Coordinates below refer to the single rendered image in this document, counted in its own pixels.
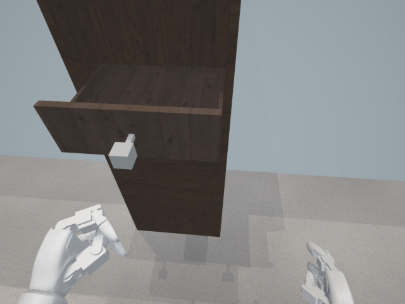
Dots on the cabinet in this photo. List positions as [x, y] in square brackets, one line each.
[162, 195]

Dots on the drawer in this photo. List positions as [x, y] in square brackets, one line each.
[175, 112]

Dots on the handle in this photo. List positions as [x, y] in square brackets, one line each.
[123, 154]

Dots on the left robot hand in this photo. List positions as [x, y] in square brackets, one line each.
[54, 270]

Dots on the left robot forearm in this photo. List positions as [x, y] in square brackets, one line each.
[41, 297]

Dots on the right robot hand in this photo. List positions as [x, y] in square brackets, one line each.
[332, 285]

